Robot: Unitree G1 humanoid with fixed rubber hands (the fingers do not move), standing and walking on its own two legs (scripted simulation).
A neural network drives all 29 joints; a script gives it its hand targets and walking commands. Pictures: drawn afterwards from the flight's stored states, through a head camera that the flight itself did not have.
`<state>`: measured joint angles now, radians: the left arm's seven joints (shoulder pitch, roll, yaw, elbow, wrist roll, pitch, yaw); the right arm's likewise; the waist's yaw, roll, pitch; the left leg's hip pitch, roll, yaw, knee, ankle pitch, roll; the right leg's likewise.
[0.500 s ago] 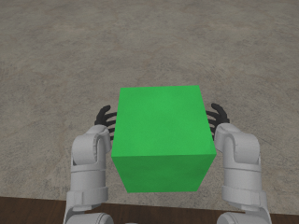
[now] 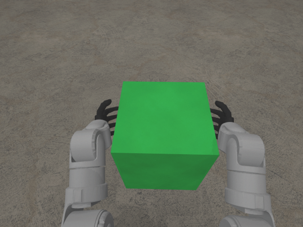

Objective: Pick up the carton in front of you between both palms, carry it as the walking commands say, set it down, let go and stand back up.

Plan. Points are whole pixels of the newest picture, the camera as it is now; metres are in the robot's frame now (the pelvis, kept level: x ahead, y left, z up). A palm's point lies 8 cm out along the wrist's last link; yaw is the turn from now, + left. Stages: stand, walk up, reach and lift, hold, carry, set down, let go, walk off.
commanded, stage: carry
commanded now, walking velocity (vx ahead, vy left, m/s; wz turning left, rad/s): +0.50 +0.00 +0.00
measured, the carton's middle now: (162, 139) +0.34 -0.01 +0.03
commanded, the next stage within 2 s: none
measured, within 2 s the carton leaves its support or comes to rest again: neither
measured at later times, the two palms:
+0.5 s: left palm (119, 62) +0.61 +0.13 +0.10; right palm (206, 59) +0.62 -0.17 +0.10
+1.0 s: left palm (114, 30) +0.88 +0.18 +0.08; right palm (182, 28) +0.87 -0.12 +0.09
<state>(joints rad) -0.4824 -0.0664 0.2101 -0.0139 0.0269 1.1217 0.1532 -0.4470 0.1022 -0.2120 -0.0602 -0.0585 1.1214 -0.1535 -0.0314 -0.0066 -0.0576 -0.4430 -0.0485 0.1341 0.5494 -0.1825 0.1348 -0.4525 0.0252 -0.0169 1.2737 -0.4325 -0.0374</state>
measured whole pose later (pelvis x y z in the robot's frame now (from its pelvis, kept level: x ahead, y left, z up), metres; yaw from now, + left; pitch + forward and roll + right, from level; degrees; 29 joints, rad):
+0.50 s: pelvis +0.32 -0.04 +0.01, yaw +3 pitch +5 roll +0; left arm -0.32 -0.16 0.19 -0.21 0.07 1.15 0.15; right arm -0.30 0.13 -0.21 -0.24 -0.03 1.16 -0.14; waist 0.01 0.02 -0.08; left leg -0.36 -0.01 0.03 1.15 -0.41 0.01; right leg -0.41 0.01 -0.19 0.47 -0.15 -0.10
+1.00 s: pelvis +0.63 +0.03 +0.00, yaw -1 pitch +3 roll +0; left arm -0.05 -0.13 0.08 -0.39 0.07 1.23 0.13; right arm -0.05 0.13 -0.06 -0.37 -0.06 1.21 -0.13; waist -0.01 -0.03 -0.13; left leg -0.39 0.04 0.23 0.49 -0.16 0.08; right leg -0.34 -0.06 -0.05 1.13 -0.40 -0.01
